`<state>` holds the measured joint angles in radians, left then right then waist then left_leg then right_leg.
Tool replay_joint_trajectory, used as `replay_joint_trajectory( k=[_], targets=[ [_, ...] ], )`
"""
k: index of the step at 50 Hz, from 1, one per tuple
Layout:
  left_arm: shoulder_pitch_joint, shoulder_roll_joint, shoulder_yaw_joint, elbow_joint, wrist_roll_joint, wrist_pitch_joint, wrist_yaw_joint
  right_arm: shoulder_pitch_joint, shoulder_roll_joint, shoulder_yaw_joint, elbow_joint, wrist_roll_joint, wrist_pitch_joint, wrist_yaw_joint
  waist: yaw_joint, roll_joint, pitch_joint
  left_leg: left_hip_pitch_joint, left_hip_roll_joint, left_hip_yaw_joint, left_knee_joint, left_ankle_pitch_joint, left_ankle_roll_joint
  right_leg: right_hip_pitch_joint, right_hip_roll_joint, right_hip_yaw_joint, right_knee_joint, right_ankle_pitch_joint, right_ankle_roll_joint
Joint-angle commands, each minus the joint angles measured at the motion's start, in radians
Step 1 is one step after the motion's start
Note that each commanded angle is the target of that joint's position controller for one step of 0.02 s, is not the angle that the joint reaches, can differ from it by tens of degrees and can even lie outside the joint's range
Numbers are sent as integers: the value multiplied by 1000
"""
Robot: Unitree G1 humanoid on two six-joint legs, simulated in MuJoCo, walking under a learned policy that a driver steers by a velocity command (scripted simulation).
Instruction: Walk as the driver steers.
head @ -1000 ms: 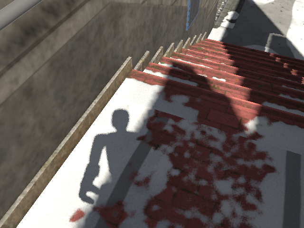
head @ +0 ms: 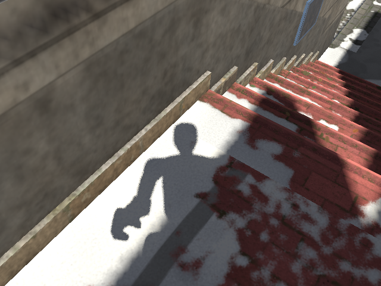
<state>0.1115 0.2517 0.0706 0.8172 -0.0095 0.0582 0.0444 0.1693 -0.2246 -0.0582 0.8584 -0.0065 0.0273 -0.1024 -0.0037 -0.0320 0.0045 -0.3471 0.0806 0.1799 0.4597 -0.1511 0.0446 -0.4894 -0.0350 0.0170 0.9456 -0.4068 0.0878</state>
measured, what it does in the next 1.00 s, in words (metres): walks ahead, turning right: right foot, then left foot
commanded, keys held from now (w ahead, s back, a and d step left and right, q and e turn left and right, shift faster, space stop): e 0.44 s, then w+e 0.08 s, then w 0.48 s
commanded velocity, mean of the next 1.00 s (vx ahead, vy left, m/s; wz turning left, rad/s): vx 0.18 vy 0.00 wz -0.40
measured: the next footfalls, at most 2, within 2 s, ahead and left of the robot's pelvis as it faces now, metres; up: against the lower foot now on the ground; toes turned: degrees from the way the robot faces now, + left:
right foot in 0.12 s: +0.02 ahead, -0.13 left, +0.00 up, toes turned -8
left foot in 0.62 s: +0.15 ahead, +0.05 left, +0.00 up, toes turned -26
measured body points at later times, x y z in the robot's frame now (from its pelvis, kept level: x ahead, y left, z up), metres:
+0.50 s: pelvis +0.01 -0.04 +0.00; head +0.04 -0.08 +0.45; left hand +0.19 +0.20 -0.09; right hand +0.13 -0.35 -0.10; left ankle +0.15 +0.09 -0.69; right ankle -0.02 -0.13 -0.74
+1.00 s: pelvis +0.18 -0.09 +0.00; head +0.22 -0.10 +0.45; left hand +0.48 +0.01 -0.09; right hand +0.03 -0.33 -0.13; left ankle +0.11 +0.07 -0.74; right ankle +0.25 -0.29 -0.71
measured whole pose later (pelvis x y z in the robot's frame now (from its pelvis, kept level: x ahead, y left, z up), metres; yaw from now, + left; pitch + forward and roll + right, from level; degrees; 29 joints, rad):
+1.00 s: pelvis +0.18 -0.09 +0.00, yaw -25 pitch +5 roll +0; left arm 0.11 0.25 0.06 0.60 -0.02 -0.06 -0.02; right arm 0.42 -0.24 -0.06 0.91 0.03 -0.06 0.00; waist -0.11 -0.04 -0.01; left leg -0.04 0.00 -0.02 0.33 -0.37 0.01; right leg -0.63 -0.04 0.03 0.63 -0.08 0.00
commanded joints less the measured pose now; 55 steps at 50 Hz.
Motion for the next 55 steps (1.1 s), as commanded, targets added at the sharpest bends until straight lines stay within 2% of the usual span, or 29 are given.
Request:
replay_joint_trajectory(
  k=[1, 4, 5, 6, 7, 8, 9, 11, 12, 13, 15, 18, 23, 24, 26, 29, 30, 31, 32, 33, 34, 35, 38, 45, 50, 52, 53, 54, 55],
  targets=[
    [15, 52, 9, -82, -8, -11, -13, -21, -174, -52, -43, 21, -9, -9, 13, 237, -99, 101, 246, -196, -183, -145, 146, 49, -6, -52, -100, 3, -40],
    [104, 76, 23, -76, 0, -6, -21, -58, -165, -51, -36, 50, -7, -12, 55, 191, -99, 36, 237, -149, -104, -163, 51, 226, 21, -112, -379, 80, -109],
    [145, 82, 30, -60, 5, 6, -25, -43, -150, -49, -29, 54, -3, -8, 69, 133, -90, -12, 203, -103, 3, -143, -2, 308, 44, -110, -468, 112, -140],
    [184, 128, 47, -47, 9, 8, -25, -7, -89, -35, -30, 34, 1, -3, 61, -60, -71, -214, 127, 6, 285, -241, -80, 438, -57, 75, -522, 246, -196],
    [195, 255, 69, -84, 12, 2, -25, -102, -45, -20, -124, 3, -8, 0, 67, -342, -14, -593, -40, 19, 575, -535, -141, 495, -328, 543, -600, 481, -373],
    [215, 243, 60, -106, 75, -29, -33, -267, -115, -35, -171, 1, -30, 5, 134, -205, -60, -664, -66, -203, 747, -537, -119, 451, -395, 652, -684, 426, -481],
    [151, 230, 55, -120, 81, -54, -31, -252, -125, -42, -170, 20, -35, 4, 76, -158, -43, -698, -55, -260, 792, -408, -93, 455, -345, 555, -669, 431, -427],
    [23, 173, 39, -160, 7, -49, -16, -156, -156, -55, -107, -6, -28, -9, 11, -80, -55, -646, -31, -273, 724, -194, -87, 427, -242, 377, -617, 477, -297],
    [-8, 153, 29, -174, -11, -44, -13, -110, -167, -62, -87, -18, -24, -1, -5, -52, -88, -544, -33, -271, 709, -109, -98, 379, -202, 310, -595, 533, -264],
    [9, 167, 31, -168, -18, -41, -6, -99, -153, -59, -96, -27, -24, 12, -12, -62, -117, -478, -58, -255, 714, -36, -104, 343, -173, 274, -578, 609, -246],
    [60, 157, 24, -150, -15, -37, 4, -119, -115, -51, -120, -13, -24, 32, -1, -64, -136, -427, -79, -254, 691, 39, -111, 331, -150, 252, -562, 631, -234],
    [89, 164, 29, -145, -17, -29, 14, -169, -97, -46, -157, -7, -22, 35, 19, -103, -86, -444, -85, -264, 537, 86, -108, 327, -121, 284, -573, 427, -218],
    [128, 211, 50, -176, -14, -36, 9, -255, -104, -48, -199, 12, -41, 50, 40, -149, -45, -349, -102, -289, 279, 14, -92, 303, -123, 415, -637, 106, -249],
    [136, 213, 52, -184, -8, -35, 4, -253, -104, -47, -197, 13, -50, 61, 46, -163, -56, -314, -106, -285, 248, -24, -86, 300, -123, 431, -640, 31, -267],
    [155, 206, 51, -193, -16, -34, -1, -268, -104, -47, -194, 22, -67, 83, 59, -160, -43, -233, -126, -261, 184, -106, -81, 255, -113, 461, -638, -68, -297],
    [161, 164, 33, -197, -9, -47, 4, -168, -102, -52, -152, 25, -100, 115, 18, -126, -72, 18, -136, -218, 36, -129, -59, 191, -80, 477, -580, -148, -286],
    [179, 128, 23, -194, -2, -57, 4, -109, -115, -58, -128, 24, -106, 117, -2, -113, -82, 124, -113, -214, -23, -115, -40, 158, -47, 459, -532, -162, -259],
    [171, 65, 2, -192, 4, -66, 3, -4, -141, -66, -109, 20, -115, 107, -49, -64, -117, 305, -6, -298, -50, -112, -3, 48, -5, 424, -420, -169, -213],
    [179, -2, -14, -211, 6, -80, -1, 112, -204, -76, -80, -14, -115, 101, -54, 155, -161, 488, 164, -583, -112, -254, 95, -155, 138, 238, -139, -180, -146],
    [140, 86, 9, -263, -23, -97, 10, 196, -253, -98, -45, -17, -118, 115, -61, 306, -112, 476, 297, -915, -222, -456, 239, -349, 158, 232, 38, -254, -125],
    [112, 162, 30, -261, -32, -104, 5, 153, -212, -85, -61, 9, -125, 114, -52, 226, -11, 436, 315, -896, -238, -536, 265, -457, 110, 265, 147, -168, -120],
    [111, 170, 35, -243, -18, -105, 0, 111, -171, -73, -74, 26, -125, 107, -38, 198, 23, 400, 259, -787, -235, -505, 224, -466, 83, 247, 171, -66, -114],
    [127, 123, 29, -231, 8, -108, -24, 57, -135, -51, -84, 23, -110, 96, 2, 153, 7, 295, 155, -570, -262, -263, 163, -375, 1, 146, 142, 158, -84],
    [-60, 20, -12, -305, -1, -137, -47, 187, -182, -44, -17, 33, -105, 85, -78, 151, 26, 207, 95, -342, -256, 85, 146, -207, -8, -2, -219, 377, -56],
    [-139, 48, -5, -338, -19, -149, -73, 239, -208, -39, 7, 46, -96, 103, -92, 163, 49, 263, 150, -363, -201, 150, 134, -101, 27, -40, -374, 297, -112],
    [-51, 84, 14, -323, -20, -151, -74, 220, -229, -41, 11, 47, -90, 101, -17, 172, 4, 274, 148, -337, -91, 389, 113, 70, 63, -67, -440, 275, -161],
    [79, 123, 36, -286, -11, -149, -67, 217, -218, -37, 11, 45, -91, 100, 51, 143, -78, 239, 99, -281, 77, 583, 84, 276, 79, -70, -467, 317, -196],
    [265, 187, 54, -257, 8, -144, -62, 194, -186, -21, -16, 23, -96, 98, 143, 90, -216, 70, 53, -244, 348, 465, 37, 585, -63, 77, -430, 485, -264],
    [332, 293, 73, -234, 24, -141, -67, 299, -77, 16, -40, 12, -117, 106, 96, -232, -406, -294, -101, -202, 753, -218, -37, 926, -375, 541, -480, 569, -444]
  ],
)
